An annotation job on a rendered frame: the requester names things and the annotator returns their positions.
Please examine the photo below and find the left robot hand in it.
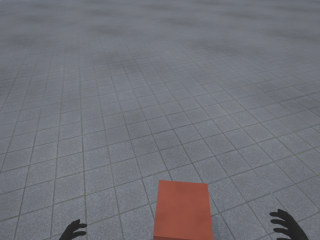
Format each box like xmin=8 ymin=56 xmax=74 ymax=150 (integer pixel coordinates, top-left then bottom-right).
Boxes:
xmin=59 ymin=219 xmax=87 ymax=240

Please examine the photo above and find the carton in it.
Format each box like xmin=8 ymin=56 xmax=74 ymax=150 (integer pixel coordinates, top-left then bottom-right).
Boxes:
xmin=153 ymin=180 xmax=213 ymax=240

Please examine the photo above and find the right robot hand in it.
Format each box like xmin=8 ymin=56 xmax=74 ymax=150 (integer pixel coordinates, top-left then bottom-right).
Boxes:
xmin=269 ymin=209 xmax=309 ymax=240

